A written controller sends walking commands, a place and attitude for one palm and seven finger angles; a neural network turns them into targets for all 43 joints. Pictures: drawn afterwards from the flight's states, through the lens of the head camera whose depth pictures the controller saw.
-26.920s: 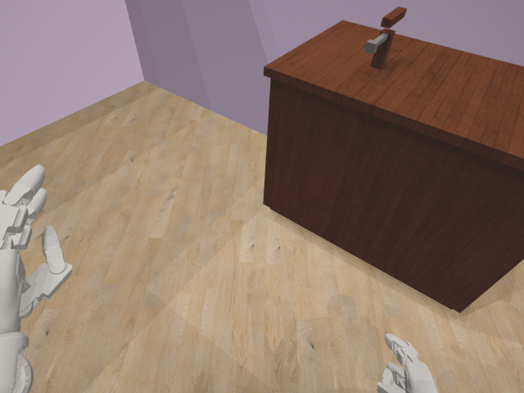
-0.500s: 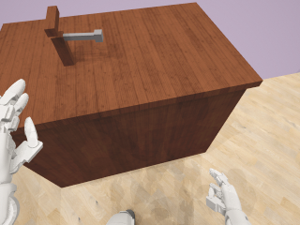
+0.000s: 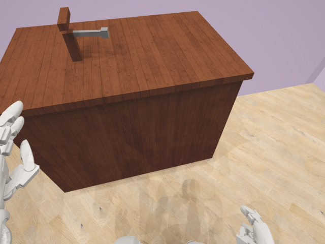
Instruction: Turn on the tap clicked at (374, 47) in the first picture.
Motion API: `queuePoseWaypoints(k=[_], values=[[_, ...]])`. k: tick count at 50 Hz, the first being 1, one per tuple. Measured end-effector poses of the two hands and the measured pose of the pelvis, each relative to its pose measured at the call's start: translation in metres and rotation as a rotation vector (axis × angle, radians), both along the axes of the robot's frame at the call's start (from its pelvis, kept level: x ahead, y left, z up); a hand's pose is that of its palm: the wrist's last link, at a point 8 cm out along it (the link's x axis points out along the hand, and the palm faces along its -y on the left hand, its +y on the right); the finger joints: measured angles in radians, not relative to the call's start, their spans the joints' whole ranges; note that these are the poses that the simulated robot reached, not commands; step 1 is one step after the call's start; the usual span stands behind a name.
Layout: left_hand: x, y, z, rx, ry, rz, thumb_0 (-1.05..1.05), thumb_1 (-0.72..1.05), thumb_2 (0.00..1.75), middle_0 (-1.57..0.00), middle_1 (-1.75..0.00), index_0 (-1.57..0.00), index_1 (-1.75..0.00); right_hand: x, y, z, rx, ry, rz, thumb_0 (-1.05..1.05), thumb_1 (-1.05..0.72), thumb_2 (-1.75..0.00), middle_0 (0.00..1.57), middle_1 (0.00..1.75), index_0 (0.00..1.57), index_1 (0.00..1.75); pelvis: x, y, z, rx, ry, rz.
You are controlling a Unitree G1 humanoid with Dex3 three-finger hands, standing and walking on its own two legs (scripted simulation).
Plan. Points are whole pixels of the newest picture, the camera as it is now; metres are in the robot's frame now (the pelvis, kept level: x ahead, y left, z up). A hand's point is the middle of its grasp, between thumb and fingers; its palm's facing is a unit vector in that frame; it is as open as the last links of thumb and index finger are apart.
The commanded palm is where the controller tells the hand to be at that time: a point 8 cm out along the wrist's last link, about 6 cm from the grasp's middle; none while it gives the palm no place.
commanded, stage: stop stepping back and stand still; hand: left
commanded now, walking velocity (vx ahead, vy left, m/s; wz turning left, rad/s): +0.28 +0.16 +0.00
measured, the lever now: (104, 32) +0.77 +0.24 +0.13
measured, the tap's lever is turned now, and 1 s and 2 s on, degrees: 80 80 80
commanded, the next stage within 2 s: stand and check the lever's angle in 0.58 s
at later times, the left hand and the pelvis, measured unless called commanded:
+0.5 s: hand (16, 220) +0.14 +0.23 +0.16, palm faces +0.39 -0.84 -0.38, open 7.4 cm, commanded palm +0.08 +0.27 +0.19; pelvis -0.07 -0.01 -0.01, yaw +2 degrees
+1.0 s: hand (17, 196) +0.17 +0.23 +0.17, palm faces +0.44 -0.80 -0.41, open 7.4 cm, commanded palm +0.11 +0.26 +0.19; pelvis -0.04 -0.02 +0.01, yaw +3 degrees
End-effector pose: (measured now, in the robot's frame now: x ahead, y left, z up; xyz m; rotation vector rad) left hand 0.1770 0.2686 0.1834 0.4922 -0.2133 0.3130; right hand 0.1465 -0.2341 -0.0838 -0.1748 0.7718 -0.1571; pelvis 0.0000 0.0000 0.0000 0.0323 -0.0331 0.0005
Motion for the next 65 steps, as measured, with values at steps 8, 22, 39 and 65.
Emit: queuePoseWaypoints(k=[8, 22, 39, 65], values=[[-0.029, 0.007, -0.006, -0.013, -0.028, -0.003, 0.02, 0.89, 0.9, -0.22, -0.31, -0.21, -0.3, -0.056, -0.009, 0.002, -0.04, -0.031, -0.053, 0.02, -0.91, -0.9, 0.2, 0.3, 0.2, 0.3, -0.036, 0.003, -0.006, -0.001, -0.003, -0.014], [-0.078, -0.002, -0.011, -0.041, -0.022, 0.075, 0.02, 0.89, 0.9, -0.21, -0.31, -0.21, -0.3, -0.08, -0.019, -0.019, -0.013, 0.07, 0.028, 0.02, -0.91, -0.9, 0.2, 0.3, 0.2, 0.3, -0.066, -0.017, -0.006, -0.024, -0.031, 0.046], [-0.073, -0.008, -0.004, -0.03, -0.032, 0.093, 0.01, 0.89, 0.9, -0.21, -0.31, -0.21, -0.3, -0.047, -0.005, -0.003, 0.031, -0.041, 0.088, 0.02, -0.91, -0.9, 0.2, 0.3, 0.2, 0.3, -0.061, -0.025, -0.002, -0.053, -0.02, 0.051], [-0.025, -0.007, -0.003, -0.046, 0.021, 0.059, 0.02, 0.89, 0.9, -0.22, -0.31, -0.21, -0.3, 0.015, -0.012, 0.028, -0.025, -0.087, 0.06, 0.02, -0.91, -0.9, 0.2, 0.3, 0.2, 0.3, -0.019, -0.021, 0.013, -0.043, 0.01, 0.031]])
